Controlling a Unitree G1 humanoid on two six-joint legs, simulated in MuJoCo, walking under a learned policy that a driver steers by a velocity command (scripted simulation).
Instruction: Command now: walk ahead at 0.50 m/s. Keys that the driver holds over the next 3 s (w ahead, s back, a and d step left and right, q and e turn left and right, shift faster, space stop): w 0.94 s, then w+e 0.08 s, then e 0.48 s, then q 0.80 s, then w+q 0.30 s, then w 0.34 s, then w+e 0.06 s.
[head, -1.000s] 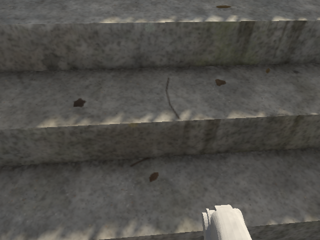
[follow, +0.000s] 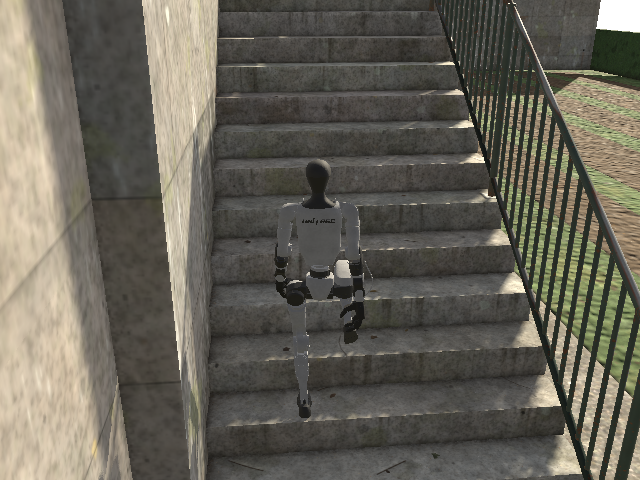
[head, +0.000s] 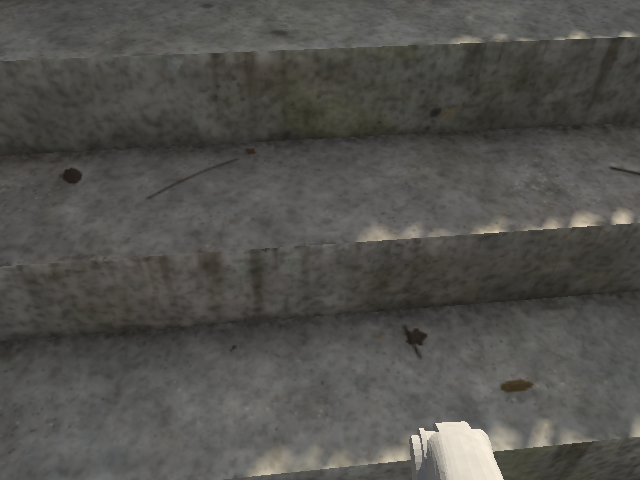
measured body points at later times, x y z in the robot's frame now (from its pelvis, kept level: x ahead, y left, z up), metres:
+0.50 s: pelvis +0.27 -0.02 +0.18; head +0.26 -0.02 +0.63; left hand +0.18 +0.18 +0.02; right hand +0.39 -0.24 +0.05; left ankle +0.31 +0.12 -0.22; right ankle +0.25 -0.12 -0.55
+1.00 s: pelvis +0.51 +0.05 +0.35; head +0.50 +0.05 +0.80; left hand +0.62 +0.27 +0.21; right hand +0.43 -0.17 +0.20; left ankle +0.50 +0.12 -0.36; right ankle +0.57 -0.13 -0.08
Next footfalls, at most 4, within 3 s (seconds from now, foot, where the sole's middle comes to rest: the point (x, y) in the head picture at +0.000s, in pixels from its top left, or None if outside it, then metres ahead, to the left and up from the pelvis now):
0.18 right None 0.29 -0.12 -0.58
0.68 left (252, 404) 0.54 0.12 -0.40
1.26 right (381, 194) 0.83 -0.09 -0.21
1.82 left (256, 189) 0.84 0.12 -0.21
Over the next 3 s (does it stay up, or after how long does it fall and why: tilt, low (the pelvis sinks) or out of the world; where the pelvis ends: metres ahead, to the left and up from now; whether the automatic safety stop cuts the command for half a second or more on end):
stays up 0.95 0.13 0.58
